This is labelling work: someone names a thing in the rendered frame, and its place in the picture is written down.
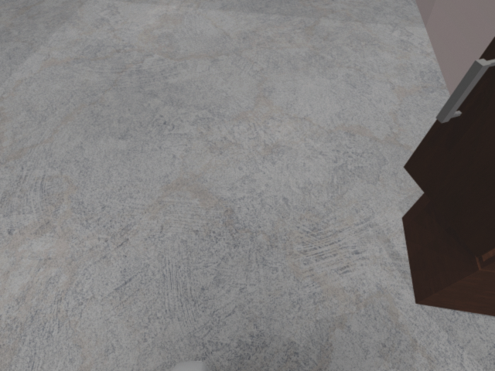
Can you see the handle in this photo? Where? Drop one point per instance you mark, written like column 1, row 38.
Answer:
column 469, row 81

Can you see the cupboard door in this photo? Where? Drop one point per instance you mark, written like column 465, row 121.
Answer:
column 454, row 165

